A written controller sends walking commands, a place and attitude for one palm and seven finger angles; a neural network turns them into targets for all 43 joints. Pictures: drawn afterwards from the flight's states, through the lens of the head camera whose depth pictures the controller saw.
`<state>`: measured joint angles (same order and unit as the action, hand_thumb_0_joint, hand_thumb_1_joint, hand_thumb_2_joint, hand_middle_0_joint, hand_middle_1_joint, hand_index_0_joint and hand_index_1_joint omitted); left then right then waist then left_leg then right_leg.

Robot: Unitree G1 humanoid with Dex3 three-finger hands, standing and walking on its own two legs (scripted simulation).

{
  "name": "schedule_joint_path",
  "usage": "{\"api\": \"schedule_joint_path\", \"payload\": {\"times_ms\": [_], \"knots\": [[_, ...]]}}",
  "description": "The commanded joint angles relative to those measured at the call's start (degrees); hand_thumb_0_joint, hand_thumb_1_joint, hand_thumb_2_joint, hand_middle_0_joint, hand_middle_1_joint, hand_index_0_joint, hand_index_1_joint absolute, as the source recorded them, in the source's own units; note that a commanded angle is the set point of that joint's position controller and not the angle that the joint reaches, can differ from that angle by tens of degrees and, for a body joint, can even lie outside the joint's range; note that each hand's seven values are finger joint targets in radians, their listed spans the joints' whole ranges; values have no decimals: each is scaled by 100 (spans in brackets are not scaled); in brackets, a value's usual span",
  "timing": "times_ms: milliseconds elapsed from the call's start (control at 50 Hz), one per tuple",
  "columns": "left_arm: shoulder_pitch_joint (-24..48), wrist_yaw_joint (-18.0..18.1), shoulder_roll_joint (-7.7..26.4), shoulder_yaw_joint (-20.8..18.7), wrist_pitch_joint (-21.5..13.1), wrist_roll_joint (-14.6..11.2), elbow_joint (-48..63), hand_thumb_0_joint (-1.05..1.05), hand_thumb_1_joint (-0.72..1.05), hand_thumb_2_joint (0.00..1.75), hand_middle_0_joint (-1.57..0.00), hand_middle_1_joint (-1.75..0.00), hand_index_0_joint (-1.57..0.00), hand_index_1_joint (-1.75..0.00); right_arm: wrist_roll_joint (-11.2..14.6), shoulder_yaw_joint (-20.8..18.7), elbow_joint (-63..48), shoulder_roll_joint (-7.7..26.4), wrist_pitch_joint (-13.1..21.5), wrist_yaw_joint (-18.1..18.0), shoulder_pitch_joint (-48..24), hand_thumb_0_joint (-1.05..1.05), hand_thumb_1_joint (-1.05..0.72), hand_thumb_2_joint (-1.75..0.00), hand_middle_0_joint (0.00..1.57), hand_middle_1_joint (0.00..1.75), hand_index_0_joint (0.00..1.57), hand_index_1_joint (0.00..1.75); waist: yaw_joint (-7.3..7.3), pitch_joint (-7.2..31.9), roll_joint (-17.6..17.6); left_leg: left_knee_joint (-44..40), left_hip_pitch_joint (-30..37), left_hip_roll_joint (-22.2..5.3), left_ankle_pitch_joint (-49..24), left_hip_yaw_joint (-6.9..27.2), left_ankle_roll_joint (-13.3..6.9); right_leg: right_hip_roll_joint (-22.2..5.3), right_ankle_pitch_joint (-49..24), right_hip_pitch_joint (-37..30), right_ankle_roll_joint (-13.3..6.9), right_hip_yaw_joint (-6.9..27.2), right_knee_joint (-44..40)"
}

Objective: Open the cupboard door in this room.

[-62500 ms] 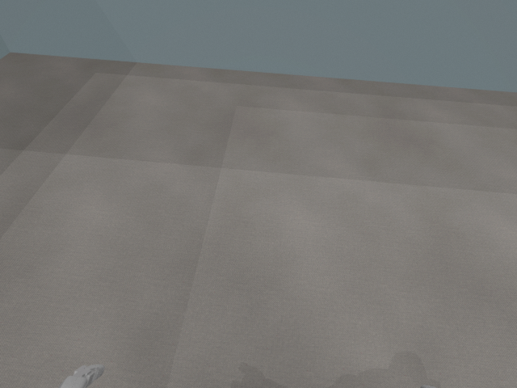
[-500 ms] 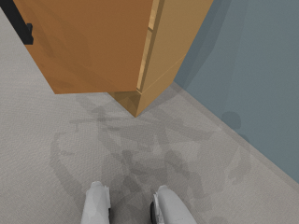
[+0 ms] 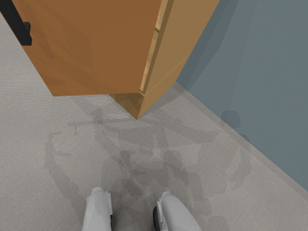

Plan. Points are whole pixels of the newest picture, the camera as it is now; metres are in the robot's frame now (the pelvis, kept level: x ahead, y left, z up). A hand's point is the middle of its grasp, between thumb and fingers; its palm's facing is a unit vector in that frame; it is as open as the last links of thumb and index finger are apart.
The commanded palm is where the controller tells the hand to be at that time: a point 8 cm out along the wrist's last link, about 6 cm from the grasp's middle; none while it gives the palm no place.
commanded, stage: move the hooked fingers beside the handle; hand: left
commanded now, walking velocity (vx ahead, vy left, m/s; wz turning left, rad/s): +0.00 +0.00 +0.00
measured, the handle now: (13, 9) +0.58 +0.27 +0.10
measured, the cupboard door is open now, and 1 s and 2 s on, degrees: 50 50 50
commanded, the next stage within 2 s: slide the fingers in behind the handle in 0.68 s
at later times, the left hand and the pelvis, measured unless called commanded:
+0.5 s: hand out of the picture +0.50 +0.33 +0.11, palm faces +0.13 -0.99 -0.02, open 14.0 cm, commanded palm +0.50 +0.36 +0.10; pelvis -0.01 -0.01 -0.01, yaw +0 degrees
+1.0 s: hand out of the picture +0.52 +0.32 +0.11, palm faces +0.11 -0.99 -0.02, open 14.0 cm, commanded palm +0.51 +0.34 +0.10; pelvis -0.01 -0.01 -0.01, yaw +0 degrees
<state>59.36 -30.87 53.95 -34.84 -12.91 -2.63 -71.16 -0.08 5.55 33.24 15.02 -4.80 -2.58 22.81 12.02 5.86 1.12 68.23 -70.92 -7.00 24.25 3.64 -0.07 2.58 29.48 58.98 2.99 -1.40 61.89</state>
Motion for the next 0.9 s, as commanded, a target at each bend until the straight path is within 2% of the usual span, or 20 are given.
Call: {"api": "schedule_joint_path", "payload": {"times_ms": [0,40,120,180,240,280,320,340,400,420,460,480,540,600,680,720,780,800,860,880], "knots": [[2288,77,1768,-104,-529,-207,1422,0,-50,30,-30,-120,-30,-120,8,-558,-139,1325,41,-72,996,0,-90,-90,20,30,20,30,-139,3089,2126,-729,4734,186,-2332,283,-38,308,-1423,515,-448,-382,-729],[2081,76,1454,154,-401,-178,1165,0,-50,30,-30,-120,-30,-120,22,-543,-162,1306,33,-61,962,0,-90,-90,20,30,20,30,-125,2752,2028,-812,4582,205,-2045,279,-38,297,-1294,577,-442,-406,-783],[1944,39,1337,278,-265,-212,922,0,-50,30,-30,-120,-30,-120,50,-535,-230,1328,27,-104,938,0,-90,-90,20,30,20,30,-84,2498,1649,-873,4269,234,-1787,215,-93,281,-1239,447,-428,-392,-848],[2189,60,1372,227,-394,-303,953,0,-50,30,-30,-120,-30,-120,48,-513,-251,1314,75,-144,894,0,-90,-90,20,30,20,30,-31,2397,1503,-822,4004,251,-1593,152,-140,271,-1193,361,-431,-335,-834],[2462,145,1687,38,-605,-263,1011,0,-50,30,-30,-120,-30,-120,41,-503,-211,1326,105,-173,855,0,-90,-90,20,30,20,30,-10,2589,1440,-693,3838,230,-1480,114,-155,255,-1128,296,-410,-276,-760],[2574,170,1969,-163,-757,-256,1121,0,-50,30,-30,-120,-30,-120,24,-493,-187,1331,148,-179,847,0,-90,-90,20,30,20,30,-72,2776,1662,-609,3847,241,-1613,82,-158,257,-1206,191,-432,-240,-684],[2438,157,2132,-202,-760,-172,936,0,-50,30,-30,-120,-30,-120,40,-477,-197,1341,139,-183,804,0,-90,-90,20,30,20,30,-107,2834,1671,-572,3764,229,-1605,62,-148,250,-1193,123,-417,-230,-663],[2352,149,2130,-202,-712,-158,834,0,-50,30,-30,-120,-30,-120,50,-470,-213,1340,131,-186,802,0,-90,-90,20,30,20,30,-100,2815,1550,-564,3680,237,-1579,46,-165,254,-1184,84,-401,-228,-671],[2217,52,2122,-74,-559,-87,625,0,-50,30,-30,-120,-30,-120,94,-426,-240,1320,96,-202,781,0,-90,-90,20,30,20,30,-134,2749,1699,-530,3587,249,-1553,7,-169,261,-1186,134,-390,-231,-646],[2370,25,2054,48,-505,-66,648,0,-50,30,-30,-120,-30,-120,92,-413,-229,1320,88,-211,773,0,-90,-90,20,30,20,30,-55,2693,1662,-513,3522,233,-1484,18,-182,253,-1154,201,-373,-237,-643],[2389,-31,2193,-29,-444,-84,649,0,-50,30,-30,-120,-30,-120,104,-410,-218,1336,88,-241,808,0,-90,-90,20,30,20,30,-48,2734,1513,-470,3397,222,-1445,20,-213,266,-1149,128,-358,-225,-641],[2363,-73,2130,-24,-455,-127,633,0,-50,30,-30,-120,-30,-120,106,-404,-237,1320,103,-251,817,0,-90,-90,20,30,20,30,-63,2740,1590,-453,3406,245,-1478,22,-212,277,-1145,207,-387,-232,-607],[2694,-89,1942,162,-475,-160,749,0,-50,30,-30,-120,-30,-120,94,-408,-130,1335,128,-272,853,0,-90,-90,20,30,20,30,82,2777,1543,-399,3508,185,-1434,96,-210,259,-1079,459,-358,-258,-573],[2845,-84,2089,58,-554,-183,954,0,-50,30,-30,-120,-30,-120,75,-415,-79,1357,166,-280,877,0,-90,-90,20,30,20,30,30,3067,1855,-368,3694,176,-1496,135,-188,242,-1075,534,-381,-253,-510],[2760,-15,2009,105,-413,-133,829,0,-50,30,-30,-120,-30,-120,67,-388,-82,1313,172,-264,930,0,-90,-90,20,30,20,30,9,3030,1871,-374,3680,197,-1581,146,-196,251,-1118,517,-397,-278,-488],[2562,45,2155,9,-307,-43,739,0,-50,30,-30,-120,-30,-120,66,-387,-136,1329,127,-255,948,0,-90,-90,20,30,20,30,-55,2997,1790,-396,3635,188,-1646,150,-182,248,-1153,464,-387,-294,-495],[2434,137,2112,-76,-297,-35,995,0,-50,30,-30,-120,-30,-120,48,-417,-194,1294,117,-208,989,0,-90,-90,20,30,20,30,-126,3164,1835,-431,3811,198,-1872,146,-173,271,-1281,379,-398,-306,-500],[2443,154,2089,-52,-303,-39,1039,0,-50,30,-30,-120,-30,-120,47,-420,-189,1300,114,-188,962,0,-90,-90,20,30,20,30,-115,3187,1879,-418,3825,183,-1850,138,-159,266,-1276,402,-386,-310,-503],[2591,248,2017,-52,-346,-61,1095,0,-50,30,-30,-120,-30,-120,48,-445,-160,1300,105,-175,983,0,-90,-90,20,30,20,30,-20,2996,1593,-456,3683,178,-1644,140,-171,282,-1193,353,-367,-308,-561],[2687,273,1937,-7,-407,-74,1194,0,-50,30,-30,-120,-30,-120,35,-442,-145,1283,123,-173,982,0,-90,-90,20,30,20,30,-20,3026,1775,-470,3806,184,-1705,157,-164,285,-1202,419,-396,-295,-548]]}}
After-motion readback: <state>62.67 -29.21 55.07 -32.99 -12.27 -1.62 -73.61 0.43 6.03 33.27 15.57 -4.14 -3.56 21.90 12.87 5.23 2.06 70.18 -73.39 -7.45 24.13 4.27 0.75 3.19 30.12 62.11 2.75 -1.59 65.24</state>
